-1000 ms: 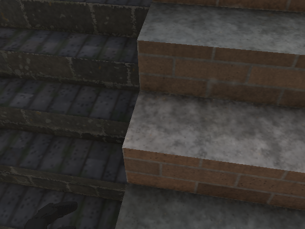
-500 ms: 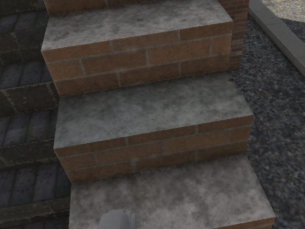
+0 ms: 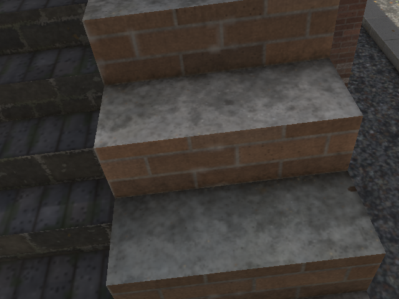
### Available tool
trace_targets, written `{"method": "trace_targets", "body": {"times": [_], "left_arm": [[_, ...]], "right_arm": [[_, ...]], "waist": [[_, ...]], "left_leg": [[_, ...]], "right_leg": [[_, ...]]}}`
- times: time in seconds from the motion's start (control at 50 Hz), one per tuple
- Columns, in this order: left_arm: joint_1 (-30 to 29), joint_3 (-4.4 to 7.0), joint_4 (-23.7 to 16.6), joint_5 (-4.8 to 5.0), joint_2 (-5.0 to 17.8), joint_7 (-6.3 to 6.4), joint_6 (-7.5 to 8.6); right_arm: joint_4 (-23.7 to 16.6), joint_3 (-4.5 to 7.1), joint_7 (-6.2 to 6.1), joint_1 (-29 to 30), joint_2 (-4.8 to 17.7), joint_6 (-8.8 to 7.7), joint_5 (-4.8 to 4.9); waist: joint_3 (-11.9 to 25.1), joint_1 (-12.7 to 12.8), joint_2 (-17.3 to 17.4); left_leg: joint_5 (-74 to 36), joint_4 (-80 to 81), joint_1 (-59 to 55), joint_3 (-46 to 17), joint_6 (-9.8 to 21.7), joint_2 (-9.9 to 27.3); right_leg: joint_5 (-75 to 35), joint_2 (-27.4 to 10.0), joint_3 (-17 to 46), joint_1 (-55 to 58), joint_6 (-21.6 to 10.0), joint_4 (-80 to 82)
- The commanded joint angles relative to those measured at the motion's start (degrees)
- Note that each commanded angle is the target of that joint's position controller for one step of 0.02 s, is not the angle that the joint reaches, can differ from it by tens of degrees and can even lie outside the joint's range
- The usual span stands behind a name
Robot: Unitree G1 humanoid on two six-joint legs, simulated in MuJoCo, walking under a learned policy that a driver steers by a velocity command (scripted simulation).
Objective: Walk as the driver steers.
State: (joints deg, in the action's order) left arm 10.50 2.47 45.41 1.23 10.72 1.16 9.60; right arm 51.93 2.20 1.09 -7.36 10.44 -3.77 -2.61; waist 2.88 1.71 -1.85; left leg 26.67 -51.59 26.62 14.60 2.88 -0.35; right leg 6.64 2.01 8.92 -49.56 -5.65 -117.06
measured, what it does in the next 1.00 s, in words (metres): climbs: right foot 0.20 m higher, then left foot 0.20 m lower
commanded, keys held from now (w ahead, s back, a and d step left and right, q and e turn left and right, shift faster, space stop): w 1.00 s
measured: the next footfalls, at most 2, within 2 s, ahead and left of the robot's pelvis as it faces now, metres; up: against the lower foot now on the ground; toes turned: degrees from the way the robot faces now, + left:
right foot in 0.32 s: +0.22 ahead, -0.24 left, +0.20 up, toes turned -9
left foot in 0.92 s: +0.05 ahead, +0.01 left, +0.00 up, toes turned -3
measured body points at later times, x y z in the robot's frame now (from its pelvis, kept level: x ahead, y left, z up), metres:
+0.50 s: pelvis +0.13 -0.12 +0.15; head +0.12 -0.13 +0.60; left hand +0.15 +0.10 +0.00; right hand +0.27 -0.39 +0.05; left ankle +0.06 -0.03 -0.36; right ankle +0.18 -0.23 -0.50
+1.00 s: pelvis +0.09 -0.05 +0.03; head +0.05 -0.01 +0.48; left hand +0.44 +0.05 +0.10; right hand -0.03 -0.26 -0.10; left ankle +0.01 +0.01 -0.68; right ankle +0.11 -0.21 -0.42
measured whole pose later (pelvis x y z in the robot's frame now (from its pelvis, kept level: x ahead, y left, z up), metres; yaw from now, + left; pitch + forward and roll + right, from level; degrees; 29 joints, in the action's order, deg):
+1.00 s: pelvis +0.09 -0.05 +0.03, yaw -5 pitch +1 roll -2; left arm -10.2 1.1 26.5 -3.2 8.2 0.3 2.8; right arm 51.9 1.6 2.5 -35.3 10.3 -3.0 -2.8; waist 7.9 -10.8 -1.2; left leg 33.0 -40.4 12.0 3.5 5.1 -2.8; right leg 25.2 2.0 4.8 -61.1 -0.1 -115.6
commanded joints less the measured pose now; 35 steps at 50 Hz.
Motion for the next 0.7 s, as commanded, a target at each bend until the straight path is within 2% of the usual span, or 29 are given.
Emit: {"method": "trace_targets", "body": {"times": [0.02, 0.04, 0.06, 0.08, 0.1, 0.12, 0.16, 0.18, 0.22, 0.24, 0.26, 0.28, 0.3, 0.32, 0.34, 0.36, 0.38, 0.4, 0.42, 0.44, 0.46, 0.48, 0.5, 0.54, 0.56, 0.58, 0.62, 0.68, 0.7], "left_arm": [[2.6, -1.66, -6.6, -0.44, -2.9, -0.11, -4.19], [-1.4, -1.58, -5.7, 0.35, -3.4, 0.79, -5.58], [-2.0, -1.34, -6.8, 0.57, -3.3, 0.66, -6.38], [-3.9, -1.29, -7.8, 0.69, -3.8, 0.52, -6.64], [-6.4, -1.42, -8.4, 0.56, -4.9, 1.05, -6.59], [-7.2, -1.28, -9.7, 0.98, -4.4, 0.97, -6.4], [-8.9, -0.33, -11.5, -0.54, -2.1, 0.1, -7.18], [-8.6, -0.54, -13.7, -1.22, -1.8, -0.1, -7.54], [-12.6, -0.14, -15.4, -2.57, 0.2, -1.37, -8.56], [-11.3, -1.98, -15.6, -2.04, -2.7, -2.66, -9.56], [-6.2, -2.17, -13.3, -1.91, -3.0, -2.9, -10.11], [6.0, -1.03, -9.0, -1.61, -1.1, -3.15, -10.21], [13.4, 0.52, -6.2, -1.16, 0.8, -2.46, -9.72], [21.7, 1.06, -2.3, -1.45, 0.8, -3.12, -8.94], [24.0, 3.44, -1.1, -1.72, 8.4, -2.38, -9.48], [24.2, 4.9, -1.8, -1.3, 16.2, -1.44, -10.22], [15.0, 3.8, -3.2, -0.38, 14.3, -1.07, -9.36], [11.7, 1.18, -1.4, -2.52, 8.1, 0.04, -8.1], [6.3, 0.28, -0.6, -5.78, 5.4, 1.19, -7.11], [4.9, -0.13, 2.1, -5.74, 1.7, 0.85, -5.67], [2.3, -1.2, 3.2, -6.13, -0.5, -0.03, -5.06], [3.3, -1.45, 3.7, -5.29, -0.9, -1.04, -4.32], [3.8, -1.21, 3.8, -4.74, -0.1, -1.32, -3.2], [1.8, -0.52, 3.0, -5.2, 1.4, -1.17, -2.09], [1.1, -0.33, 2.2, -5.64, 2.0, -1.05, -1.93], [0.5, -0.23, 1.5, -5.87, 2.8, -1.07, -1.63], [-1.2, 0.21, -0.8, -5.91, 4.1, -0.66, -1.64], [-4.7, 0.85, -3.7, -5.68, 6.4, -0.44, -2.47], [-5.3, 1.14, -5.2, -5.82, 6.8, -0.37, -2.76]], "right_arm": [[3.4, 0.15, -0.09, 3.6, -0.9, -1.21, -2.29], [5.6, 0.85, 0.42, 1.2, 0.1, -2.18, -1.81], [7.2, 1.09, 0.19, -2.1, 1.4, -3.18, -1.69], [8.5, 1.48, 0.15, -3.8, 2.9, -3.86, -0.79], [10.0, 2.1, 0.4, -5.4, 4.3, -4.35, -0.55], [10.4, 2.54, 0.53, -6.8, 6.1, -4.38, -0.72], [9.9, 2.49, -0.03, -7.0, 6.5, -4.72, 0.16], [9.6, 2.86, -0.34, -6.3, 7.4, -4.2, 0.67], [9.6, 3.81, -0.52, -10.1, 8.8, -4.7, 0.31], [9.2, 4.92, -0.82, -9.6, 12.0, -4.19, 2.37], [7.1, 5.57, -1.04, -6.6, 13.4, -3.67, 1.62], [5.7, 5.67, -0.91, -8.6, 14.2, -3.35, 2.8], [6.6, 5.21, -0.53, -12.8, 14.3, -2.75, 3.4], [7.1, 4.43, 0.36, -16.1, 13.1, -1.93, 3.5], [2.3, 4.11, 2.81, -14.6, 10.2, -0.67, 2.8], [-2.9, 3.38, 5.38, -9.6, 7.6, -0.93, 1.92], [-5.1, 2.77, 5.78, -9.3, 3.9, -1.23, 0.72], [-7.6, 0.96, 5.0, -1.6, -0.3, -1.65, 0.42], [-9.5, -0.03, 3.45, -6.4, -1.8, -1.39, 1.2], [-9.6, -0.45, 1.58, -6.9, -0.7, -0.77, 0.93], [-9.8, -0.21, 0.77, -8.9, 1.7, -0.08, 0.6], [-10.3, 0.07, 0.08, -8.2, 3.9, 0.56, 0.59], [-12.1, 0.3, -0.49, -6.9, 5.1, 1.38, 0.33], [-14.3, 0.39, -1.74, -6.2, 5.7, 2.56, 0.95], [-14.9, 0.46, -2.18, -6.2, 5.9, 2.97, 1.2], [-15.3, 0.47, -2.18, -6.2, 5.8, 3.63, 1.78], [-16.1, 0.86, -2.06, -6.3, 6.4, 4.79, 1.74], [-17.0, 1.34, -2.11, -7.8, 6.5, 6.45, 1.36], [-18.5, 1.24, -1.98, -6.4, 6.4, 6.69, 1.31]], "waist": [[-10.5, 9.4, 1.0], [-13.0, 7.3, 0.9], [-13.1, 6.6, 1.8], [-14.4, 6.3, 0.5], [-15.5, 5.5, 0.8], [-15.3, 5.4, 0.9], [-12.9, 5.3, 1.9], [-11.5, 6.4, 3.3], [-8.3, 2.5, 7.2], [-3.9, 2.8, 10.8], [-0.7, 2.7, 12.2], [4.7, 3.7, 11.1], [8.9, 5.5, 9.9], [12.3, 8.2, 9.6], [11.7, 9.6, -6.2], [17.6, 9.6, -17.2], [15.7, 4.6, -13.7], [8.3, 2.6, -12.2], [8.6, -3.2, -9.1], [4.0, -4.4, -0.1], [3.6, -6.4, -2.0], [3.5, -6.0, -0.2], [3.3, -5.6, -1.6], [2.6, -6.7, -1.4], [2.7, -7.1, 0.7], [2.3, -7.1, 2.1], [1.4, -7.3, 4.3], [-0.1, -8.3, 3.0], [-0.3, -7.4, 1.9]], "left_leg": [[6.1, 38.9, 11.9, -19.2, 6.4, 21.3], [4.3, 40.2, 12.6, -16.0, 8.8, 20.7], [4.1, 42.2, 8.2, -14.5, 8.5, 21.4], [4.4, 42.7, 5.1, -12.4, 7.2, 21.8], [1.4, 42.8, 2.4, -11.7, 7.3, 21.8], [2.5, 42.5, -2.4, -9.5, 5.8, 21.0], [1.5, 45.1, -3.4, -4.5, 5.7, 19.9], [4.8, 47.6, -2.9, -1.8, 4.6, 18.3], [5.9, 53.5, -10.8, -3.4, 5.7, 20.1], [-2.7, 60.9, -11.2, -1.5, 6.1, 20.3], [-8.1, 60.3, -10.7, 0.9, 6.6, 18.8], [-24.4, 54.4, -13.2, 2.1, 8.9, 18.5], [-44.4, 40.0, -18.8, 2.7, 11.2, 17.1], [-48.8, 20.9, -19.8, 0.6, 11.6, 14.7], [-23.5, -1.1, -3.5, -1.2, 6.6, 7.7], [-7.4, -24.9, 3.7, -11.5, 1.8, -0.5], [-9.9, -46.7, 8.9, -20.3, -1.1, -2.3], [-13.2, -55.7, 12.4, -20.3, -1.5, -1.5], [-12.0, -57.6, 16.8, -21.3, -1.2, 0.4], [-16.1, -52.9, 15.9, -19.4, -0.6, 1.8], [-20.4, -59.0, 13.6, -17.3, 0.0, -0.5], [-19.1, -61.0, 13.4, -17.7, 0.3, -1.4], [-16.2, -62.7, 14.7, -19.4, 0.4, -2.0], [-11.6, -63.8, 17.2, -23.3, 0.2, -2.5], [-11.5, -62.2, 17.3, -23.3, 0.2, -2.9], [-12.7, -59.1, 16.8, -22.4, 0.2, -3.4], [-12.6, -53.2, 14.8, -23.3, -0.6, -3.2], [-13.7, -48.3, 11.1, -18.3, -1.9, -3.5], [-8.9, -44.8, 11.8, -18.9, -1.9, -2.7]], "right_leg": [[7.4, -3.8, 3.2, -9.4, -0.9, -8.2], [9.1, -0.6, -0.8, -14.4, -1.1, -19.5], [8.0, -0.7, -1.0, -19.7, -1.4, -22.7], [8.2, -0.8, 0.0, -23.7, -1.6, -20.7], [9.8, 0.5, -0.6, -29.1, -1.8, -25.6], [10.1, 0.0, -0.1, -31.8, -1.5, -21.1], [6.3, -0.3, -3.7, -26.9, -0.8, -9.0], [4.4, -2.6, -6.2, -22.2, -0.4, 4.3], [3.7, -6.2, -11.8, -19.0, -0.8, 15.1], [11.6, -9.2, -16.3, -5.5, -3.3, 30.1], [18.2, -8.9, -18.2, 7.6, -4.5, 37.4], [26.4, -4.4, -21.8, 20.7, -5.1, 37.5], [31.7, -0.7, -22.2, 27.9, -5.2, 43.1], [32.3, 3.5, -16.4, 35.1, -5.9, 53.3], [49.3, -7.6, 14.3, 36.6, -10.2, 77.5], [74.6, -15.1, 48.3, 36.8, -11.1, 102.8], [70.1, -18.6, 53.3, 32.7, -8.5, 107.0], [35.4, -14.6, 31.5, 27.4, -6.0, 93.9], [25.1, -13.2, 18.0, 28.3, -3.6, 78.8], [23.1, -12.3, 12.4, 23.0, -2.0, 74.5], [23.1, -11.8, 10.0, 17.2, -3.8, 71.5], [23.6, -12.0, 10.3, 15.9, -4.2, 72.8], [22.0, -12.2, 11.3, 16.2, -4.4, 73.8], [21.1, -14.1, 13.6, 16.6, -4.2, 75.3], [20.6, -14.5, 12.8, 17.7, -3.8, 76.2], [20.5, -14.5, 11.0, 18.6, -3.6, 77.9], [20.2, -15.1, 9.5, 19.4, -2.9, 80.0], [16.7, -15.9, 6.3, 19.0, -3.2, 80.4], [15.1, -16.5, 5.0, 20.3, -3.1, 79.7]]}}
